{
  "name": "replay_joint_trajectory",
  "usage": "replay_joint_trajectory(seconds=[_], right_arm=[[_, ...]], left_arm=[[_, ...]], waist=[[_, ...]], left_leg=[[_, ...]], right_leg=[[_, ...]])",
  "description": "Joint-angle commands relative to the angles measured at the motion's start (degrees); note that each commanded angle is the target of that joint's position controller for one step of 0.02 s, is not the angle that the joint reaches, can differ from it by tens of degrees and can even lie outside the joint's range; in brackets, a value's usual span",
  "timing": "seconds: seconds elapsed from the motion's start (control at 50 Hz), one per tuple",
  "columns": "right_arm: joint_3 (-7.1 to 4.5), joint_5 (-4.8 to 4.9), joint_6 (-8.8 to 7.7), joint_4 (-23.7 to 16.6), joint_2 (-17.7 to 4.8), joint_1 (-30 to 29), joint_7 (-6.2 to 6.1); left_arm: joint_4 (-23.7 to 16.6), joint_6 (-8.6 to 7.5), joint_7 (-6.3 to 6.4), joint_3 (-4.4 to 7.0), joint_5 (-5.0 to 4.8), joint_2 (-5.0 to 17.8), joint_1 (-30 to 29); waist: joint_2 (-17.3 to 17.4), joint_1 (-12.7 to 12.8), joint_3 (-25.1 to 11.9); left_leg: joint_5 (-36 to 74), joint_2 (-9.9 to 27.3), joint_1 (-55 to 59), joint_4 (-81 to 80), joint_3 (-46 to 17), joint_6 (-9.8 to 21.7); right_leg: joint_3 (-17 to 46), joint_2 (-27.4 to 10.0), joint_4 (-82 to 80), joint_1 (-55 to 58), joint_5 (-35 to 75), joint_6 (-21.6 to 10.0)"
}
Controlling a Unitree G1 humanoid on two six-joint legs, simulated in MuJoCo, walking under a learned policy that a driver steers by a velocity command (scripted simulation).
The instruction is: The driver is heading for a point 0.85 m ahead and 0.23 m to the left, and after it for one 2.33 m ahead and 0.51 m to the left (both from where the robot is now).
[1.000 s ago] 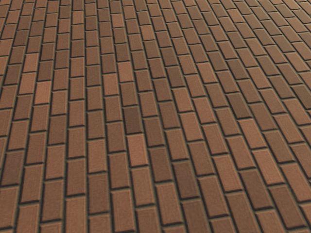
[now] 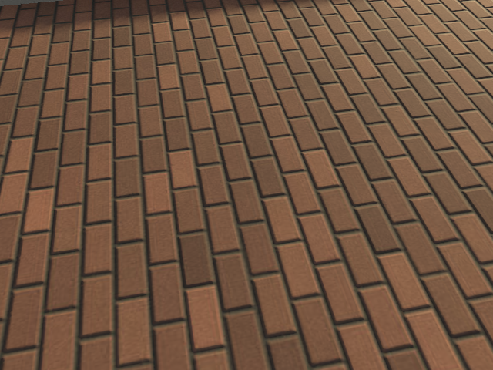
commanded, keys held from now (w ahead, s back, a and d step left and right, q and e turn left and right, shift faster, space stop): no key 0.26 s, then w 0.64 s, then w+q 0.10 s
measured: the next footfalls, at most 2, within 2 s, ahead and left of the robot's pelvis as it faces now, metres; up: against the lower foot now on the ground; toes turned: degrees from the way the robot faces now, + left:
left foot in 0.58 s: +0.15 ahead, +0.12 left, +0.00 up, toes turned +4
right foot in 1.06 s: +0.50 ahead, -0.04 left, +0.00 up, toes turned -1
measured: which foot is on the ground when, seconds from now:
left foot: down 0.00-0.36, up 0.38-0.56, down 0.58-1.00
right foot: down 0.00-0.58, up 0.60-1.00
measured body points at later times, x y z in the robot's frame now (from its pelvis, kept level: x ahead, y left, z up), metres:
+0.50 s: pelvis +0.05 +0.01 -0.01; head +0.05 +0.02 +0.44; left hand -0.04 +0.22 -0.17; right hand +0.05 -0.22 -0.16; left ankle +0.05 +0.10 -0.72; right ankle -0.03 -0.10 -0.74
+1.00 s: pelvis +0.28 +0.04 -0.01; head +0.32 +0.05 +0.43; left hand +0.47 +0.25 -0.14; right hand +0.15 -0.16 -0.15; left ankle +0.11 +0.11 -0.74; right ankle +0.45 -0.05 -0.72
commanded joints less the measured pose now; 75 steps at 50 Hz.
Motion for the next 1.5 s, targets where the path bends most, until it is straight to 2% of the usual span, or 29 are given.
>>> replay_joint_trajectory(seconds=[0.02,0.26,0.32,0.38,0.42,0.46,0.5,0.56,0.58,0.6,0.62,0.64,0.66,0.68,0.72,0.78,0.94,1.0,1.04,1.06,1.08,1.1,1.12,1.14,1.18,1.22,1.26,1.38,1.5], right_arm=[[-0.4,0.02,-0.24,-0.17,-3.58,3.66,-0.24],[-0.22,0.02,-0.02,1.27,-3.03,4.4,-0.55],[-0.74,-0.16,0.39,1.07,-3.7,4.41,-0.31],[-0.85,-1.09,0.35,-1.78,-2.24,0.53,0.76],[-0.85,-1.9,-0.64,-4.62,-1.93,-3.14,1.46],[-1.55,-1.48,-1.88,-6.73,-3.72,-4.74,2.09],[-2.03,-0.76,-2.95,-7.88,-4.09,-4.64,2.67],[-2.74,0.01,-3.49,-4.86,-2.87,6.02,2.86],[-3.73,-0.16,-3.7,-2.49,-4.7,13.47,2.35],[-5.28,-1.0,-4.01,-1.52,-10.74,21.42,1.52],[-5.64,-0.67,-3.13,0.35,-12.69,25.44,1.6],[-4.74,-0.95,-2.66,-1.67,-10.24,17.64,1.41],[-4.28,-0.85,-2.92,-3.93,-8.99,11.59,1.67],[-3.92,-0.76,-3.36,-5.11,-8.48,8.22,1.73],[-2.84,-0.48,-4.36,-4.92,-6.1,7.81,1.45],[-2.17,-0.23,-5.12,-2.75,-5.86,12.8,1.05],[-1.37,-0.37,-5.63,-1.67,-6.65,16.15,0.65],[-1.89,-0.58,-5.72,-2.3,-8.74,13.15,0.52],[-2.37,-0.56,-5.33,-2.92,-9.99,10.75,0.63],[-2.12,-0.07,-5.23,-3.78,-8.88,10.61,0.96],[-0.93,1.56,-4.85,-5.36,-2.36,15.92,1.42],[-2.17,1.55,-4.24,-4.95,-5.25,17.51,1.38],[-2.82,0.58,-3.67,-6.48,-7.24,11.96,1.28],[-2.85,-0.01,-3.67,-7.75,-6.69,7.46,1.61],[-3.2,-1.16,-2.55,-8.06,-4.67,6.61,1.9],[-3.52,-1.46,-1.02,-8.19,-3.38,8.26,2.04],[-3.7,-1.24,-0.04,-9.56,-3.14,6.1,2.16],[-2.64,-1.12,0.43,-15.03,-3.07,-6.17,3.66],[-3.91,-2.09,0.09,-16.83,-6.86,-4.86,3.58]], left_arm=[[-0.22,-0.18,0.17,0.51,-0.01,4.11,4.54],[0.38,-0.08,0.33,0.26,-0.03,3.71,5.07],[0.63,0.33,0.22,1.16,0.22,5.46,6.69],[0.54,0.87,-0.12,2.65,0.17,8.29,10.95],[0.69,0.5,-0.16,3.38,0.45,9.19,12.08],[0.31,-0.45,-0.42,3.74,1.23,9.46,11.59],[-0.37,-1.34,-0.6,3.96,1.0,9.57,9.82],[-1.81,-1.99,-0.92,4.14,0.09,9.85,4.72],[-2.35,-2.56,-1.18,3.75,0.34,8.77,4.04],[-4.97,-3.14,-1.83,2.49,-0.01,4.53,2.1],[-6.76,-3.18,-2.28,3.19,1.1,6.57,1.51],[-7.21,-2.88,-2.74,3.51,2.08,7.28,-0.48],[-7.31,-3.11,-3.33,3.22,1.73,5.96,-1.23],[-7.01,-3.35,-3.73,3.15,1.22,5.05,-0.77],[-6.59,-2.61,-4.13,3.52,1.59,5.41,0.31],[-8.05,-1.43,-4.31,3.88,1.43,5.77,-3.35],[-15.87,-1.31,-4.39,2.82,0.43,5.47,-22.42],[-15.8,-1.96,-3.52,3.7,0.36,7.87,-18.4],[-11.42,-2.93,-2.5,5.16,0.42,10.33,-3.86],[-9.36,-3.48,-1.85,6.33,1.69,13.46,4.91],[-9.62,-3.63,-1.73,7.66,3.43,19.08,9.92],[-10.31,-2.76,-2.5,7.7,1.97,18.32,5.47],[-11.72,-2.62,-2.69,6.6,0.97,14.1,-1.99],[-12.55,-3.15,-2.87,5.55,0.5,10.22,-6.39],[-11.34,-4.18,-2.02,4.5,0.53,7.13,-6.43],[-10.03,-5.17,-1.51,4.19,0.5,6.87,-2.99],[-10.01,-5.62,-1.37,4.35,0.47,8.51,-2.04],[-10.64,-4.44,-0.47,4.25,0.11,10.56,-1.09],[-11.23,-2.13,0.38,5.66,0.12,13.45,0.28]], waist=[[-0.45,0.05,3.2],[-0.55,0.05,3.75],[-2.08,0.52,3.93],[-7.3,3.13,11.2],[-8.54,4.01,14.02],[-7.01,3.53,12.74],[-5.96,2.24,10.76],[-3.95,-3.95,7.41],[-0.05,-6.98,4.46],[14.75,-10.0,1.49],[17.72,-8.93,1.61],[8.07,-4.47,6.05],[3.08,-2.41,7.81],[1.51,-0.53,7.49],[2.05,1.07,5.92],[3.48,1.01,5.33],[5.36,-1.59,8.11],[5.38,1.68,4.94],[4.43,7.8,-2.87],[2.21,10.8,-8.36],[-7.95,8.28,-16.92],[-8.95,6.16,-18.41],[-4.0,3.4,-8.88],[-0.96,2.81,-2.45],[-1.01,-0.12,2.34],[-1.68,-1.84,1.08],[-3.07,-2.81,0.63],[-6.17,-0.7,0.52],[-6.22,-0.86,-2.52]], left_leg=[[3.27,6.17,2.64,-3.18,-7.02,0.4],[5.09,6.42,3.1,-2.5,-6.92,0.18],[-11.7,2.89,1.0,0.96,-4.37,1.09],[-20.32,-0.8,-12.9,11.94,0.12,1.47],[-15.25,1.78,-19.01,19.5,0.25,1.95],[-16.57,3.6,-23.15,22.55,-1.78,2.39],[-15.07,3.72,-20.12,18.4,-1.59,2.38],[-6.66,-1.33,4.21,6.34,2.99,2.27],[-7.68,-0.21,16.27,3.87,-0.35,2.54],[-23.31,14.53,23.58,-8.22,-22.92,6.18],[-28.92,22.42,22.91,-14.85,-40.63,10.45],[-30.82,22.08,16.4,-14.02,-37.06,10.32],[-25.9,20.13,11.43,-14.41,-31.68,9.45],[-19.14,17.71,8.93,-15.27,-26.15,8.42],[-6.59,14.16,8.7,-15.5,-18.04,7.1],[11.73,12.43,11.9,-13.88,-11.46,6.94],[28.87,11.33,11.28,-13.52,-6.56,7.53],[44.91,12.47,15.15,-6.22,-6.97,7.39],[48.96,10.56,14.04,10.46,-6.16,6.1],[34.39,8.06,4.42,24.1,-5.59,5.59],[-1.55,0.45,-12.05,45.1,-2.36,3.89],[-18.2,-2.82,-19.8,55.76,-6.79,4.47],[-12.9,1.8,-22.93,56.55,-7.87,4.87],[-8.96,3.78,-22.49,53.35,-7.57,4.85],[-7.74,5.94,-17.87,49.29,-7.26,3.89],[-8.95,5.39,-15.55,48.27,-5.89,2.92],[-6.13,5.11,-17.99,45.48,-4.55,2.32],[7.64,2.95,-15.14,22.3,1.72,1.74],[-2.73,-0.45,-9.77,13.61,3.36,5.11]], right_leg=[[6.04,-6.43,-5.23,-5.38,5.62,-1.79],[5.76,-6.31,-5.15,-4.27,7.93,-1.94],[6.32,-4.64,-5.83,-5.2,-11.62,-3.9],[17.99,-11.8,-12.95,-5.25,-33.24,-9.34],[24.84,-18.07,-16.3,-3.79,-31.72,-13.0],[24.56,-19.05,-15.65,0.77,-23.02,-13.85],[19.94,-17.22,-13.88,1.98,-15.34,-12.43],[10.15,-11.15,-5.75,-10.73,-6.82,-8.95],[5.96,-7.85,3.22,-17.24,-1.84,-7.28],[-2.69,-0.22,23.59,-26.87,-5.84,-3.74],[-2.14,2.64,37.43,-34.23,-16.55,-3.87],[1.67,-2.19,44.35,-35.89,-12.35,-4.95],[2.68,-4.08,44.66,-35.0,-6.1,-5.19],[2.75,-5.35,42.98,-32.72,-1.89,-4.91],[1.39,-5.95,40.37,-30.35,1.5,-3.6],[-1.24,-5.24,38.15,-33.49,4.3,-2.39],[-6.02,-1.63,14.38,-27.73,12.3,-2.71],[-5.42,0.69,11.08,-20.05,9.09,-5.29],[-5.17,2.68,6.44,-3.96,8.6,-6.95],[1.65,-4.21,4.81,10.06,4.95,-8.39],[25.8,-22.04,1.54,24.55,-6.15,-12.73],[41.94,-26.31,-7.77,22.37,-12.74,-16.05],[33.85,-24.39,-9.86,13.36,-19.35,-13.83],[25.75,-22.01,-12.3,4.44,-14.83,-11.97],[12.2,-17.99,-12.41,-4.74,7.64,-9.34],[4.39,-17.44,-9.75,-5.96,29.66,-9.2],[-1.23,-16.68,-8.41,-5.04,39.67,-8.88],[-11.78,-13.62,-5.3,-3.63,43.08,-7.47],[-11.81,-17.43,9.97,4.26,47.1,-6.26]])
Velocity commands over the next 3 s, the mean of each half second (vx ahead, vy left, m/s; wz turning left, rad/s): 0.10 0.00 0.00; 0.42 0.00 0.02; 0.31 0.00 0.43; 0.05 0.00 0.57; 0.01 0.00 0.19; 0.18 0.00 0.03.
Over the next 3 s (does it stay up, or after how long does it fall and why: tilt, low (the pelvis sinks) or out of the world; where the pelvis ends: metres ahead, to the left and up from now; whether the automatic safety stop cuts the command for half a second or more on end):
stays up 0.63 0.03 -0.01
